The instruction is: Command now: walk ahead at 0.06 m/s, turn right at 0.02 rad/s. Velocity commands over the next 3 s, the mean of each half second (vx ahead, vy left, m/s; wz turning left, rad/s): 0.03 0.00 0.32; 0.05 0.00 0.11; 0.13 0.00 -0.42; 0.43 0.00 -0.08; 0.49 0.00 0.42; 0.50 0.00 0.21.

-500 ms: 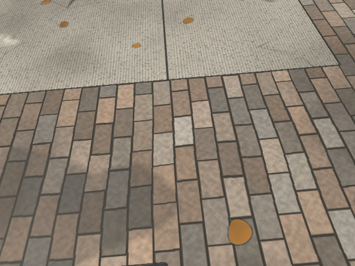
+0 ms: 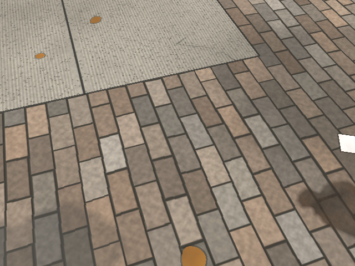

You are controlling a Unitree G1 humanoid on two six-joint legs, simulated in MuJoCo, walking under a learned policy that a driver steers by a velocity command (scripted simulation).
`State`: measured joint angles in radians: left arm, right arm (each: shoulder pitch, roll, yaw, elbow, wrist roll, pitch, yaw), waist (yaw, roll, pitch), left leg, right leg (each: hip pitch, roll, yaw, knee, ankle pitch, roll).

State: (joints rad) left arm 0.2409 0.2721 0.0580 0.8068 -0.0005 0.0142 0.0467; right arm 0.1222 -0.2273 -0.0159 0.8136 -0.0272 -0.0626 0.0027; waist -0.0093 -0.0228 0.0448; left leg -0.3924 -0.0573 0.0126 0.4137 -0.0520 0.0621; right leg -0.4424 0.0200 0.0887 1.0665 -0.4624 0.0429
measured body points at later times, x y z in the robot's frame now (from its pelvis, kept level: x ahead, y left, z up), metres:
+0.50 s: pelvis +0.04 +0.00 +0.00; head +0.07 +0.01 +0.45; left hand +0.08 +0.30 -0.11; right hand +0.26 -0.21 -0.10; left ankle +0.03 +0.12 -0.71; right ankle +0.04 -0.13 -0.73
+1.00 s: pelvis +0.07 +0.03 +0.01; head +0.09 +0.04 +0.46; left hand +0.11 +0.33 -0.10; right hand +0.27 -0.18 -0.10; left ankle +0.02 +0.12 -0.73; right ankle +0.11 -0.09 -0.71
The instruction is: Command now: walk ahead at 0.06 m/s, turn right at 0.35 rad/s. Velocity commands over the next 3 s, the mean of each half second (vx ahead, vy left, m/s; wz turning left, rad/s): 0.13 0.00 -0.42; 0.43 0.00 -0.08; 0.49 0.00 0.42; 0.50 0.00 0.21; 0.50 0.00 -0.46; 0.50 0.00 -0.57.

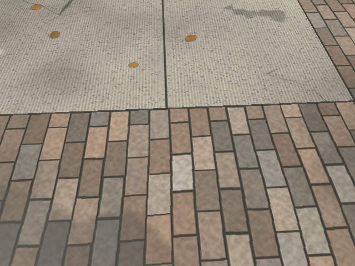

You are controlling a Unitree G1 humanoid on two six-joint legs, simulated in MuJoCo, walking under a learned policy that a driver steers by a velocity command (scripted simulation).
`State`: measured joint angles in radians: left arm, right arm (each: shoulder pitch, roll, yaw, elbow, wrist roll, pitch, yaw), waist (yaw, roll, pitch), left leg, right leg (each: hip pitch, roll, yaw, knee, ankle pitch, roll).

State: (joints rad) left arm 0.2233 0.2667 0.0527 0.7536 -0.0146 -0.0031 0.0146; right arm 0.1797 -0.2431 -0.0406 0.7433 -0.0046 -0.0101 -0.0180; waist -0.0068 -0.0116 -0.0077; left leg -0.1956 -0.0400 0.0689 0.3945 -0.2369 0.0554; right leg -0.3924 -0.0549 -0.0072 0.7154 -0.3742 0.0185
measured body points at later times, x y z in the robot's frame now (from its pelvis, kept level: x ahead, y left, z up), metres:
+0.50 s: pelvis +0.07 -0.04 +0.01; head +0.09 -0.06 +0.45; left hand +0.24 +0.21 -0.09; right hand +0.17 -0.34 -0.10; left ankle +0.17 +0.10 -0.71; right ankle +0.01 -0.12 -0.74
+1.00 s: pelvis +0.28 -0.07 -0.01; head +0.33 -0.07 +0.44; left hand +0.58 +0.07 -0.08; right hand +0.18 -0.33 -0.13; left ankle +0.18 +0.08 -0.74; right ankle +0.41 -0.25 -0.71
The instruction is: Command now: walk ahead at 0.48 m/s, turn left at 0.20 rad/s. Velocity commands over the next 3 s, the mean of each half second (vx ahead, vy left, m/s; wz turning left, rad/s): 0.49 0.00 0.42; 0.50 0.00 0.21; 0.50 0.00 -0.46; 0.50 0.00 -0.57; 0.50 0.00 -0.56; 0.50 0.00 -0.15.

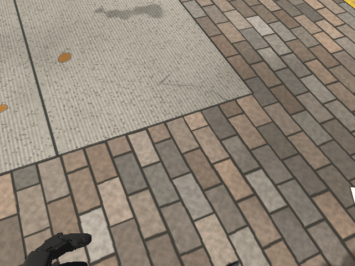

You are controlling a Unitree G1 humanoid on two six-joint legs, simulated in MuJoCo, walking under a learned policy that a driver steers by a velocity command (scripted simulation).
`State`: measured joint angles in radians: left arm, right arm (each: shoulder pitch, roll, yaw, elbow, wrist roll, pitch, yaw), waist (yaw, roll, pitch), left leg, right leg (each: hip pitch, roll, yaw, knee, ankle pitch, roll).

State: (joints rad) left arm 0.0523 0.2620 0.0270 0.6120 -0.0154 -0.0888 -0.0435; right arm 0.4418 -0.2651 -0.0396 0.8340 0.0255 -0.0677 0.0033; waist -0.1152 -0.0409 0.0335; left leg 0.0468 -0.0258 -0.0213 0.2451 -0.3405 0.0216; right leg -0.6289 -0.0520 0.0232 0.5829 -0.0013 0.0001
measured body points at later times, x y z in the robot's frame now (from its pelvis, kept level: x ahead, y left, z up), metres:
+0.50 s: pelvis +0.27 -0.01 +0.00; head +0.29 +0.01 +0.45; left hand +0.23 +0.29 -0.12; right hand +0.52 -0.19 -0.08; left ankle +0.40 +0.18 -0.69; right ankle +0.19 -0.14 -0.74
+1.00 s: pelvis +0.52 +0.12 +0.01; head +0.54 +0.14 +0.46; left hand +0.58 +0.42 -0.10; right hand +0.69 -0.11 -0.10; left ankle +0.41 +0.16 -0.74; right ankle +0.76 +0.03 -0.68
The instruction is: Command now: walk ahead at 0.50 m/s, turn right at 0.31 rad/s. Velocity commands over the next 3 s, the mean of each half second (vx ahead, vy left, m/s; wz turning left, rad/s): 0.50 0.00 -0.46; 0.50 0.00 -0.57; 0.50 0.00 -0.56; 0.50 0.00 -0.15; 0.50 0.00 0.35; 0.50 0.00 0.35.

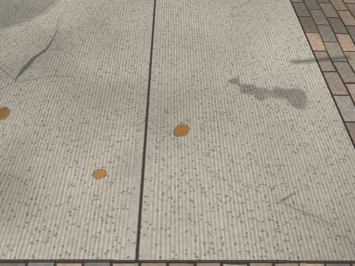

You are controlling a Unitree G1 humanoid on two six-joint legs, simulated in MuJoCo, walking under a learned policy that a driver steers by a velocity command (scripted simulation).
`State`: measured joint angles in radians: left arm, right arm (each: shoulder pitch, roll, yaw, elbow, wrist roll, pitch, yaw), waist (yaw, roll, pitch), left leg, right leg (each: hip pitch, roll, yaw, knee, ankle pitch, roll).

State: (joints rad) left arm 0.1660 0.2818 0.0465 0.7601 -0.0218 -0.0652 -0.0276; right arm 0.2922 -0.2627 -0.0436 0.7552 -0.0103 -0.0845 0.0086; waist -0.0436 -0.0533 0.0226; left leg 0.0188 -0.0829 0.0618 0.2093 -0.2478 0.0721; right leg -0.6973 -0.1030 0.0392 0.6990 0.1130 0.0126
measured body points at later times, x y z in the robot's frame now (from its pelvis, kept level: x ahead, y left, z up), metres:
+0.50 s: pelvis +0.30 -0.06 +0.00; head +0.33 -0.08 +0.45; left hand +0.44 +0.20 -0.10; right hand +0.43 -0.36 -0.09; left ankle +0.51 +0.07 -0.69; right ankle +0.24 -0.13 -0.74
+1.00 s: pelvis +0.56 -0.11 +0.00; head +0.58 -0.13 +0.45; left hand +0.87 -0.02 -0.08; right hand +0.42 -0.37 -0.12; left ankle +0.55 +0.02 -0.74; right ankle +0.60 -0.33 -0.68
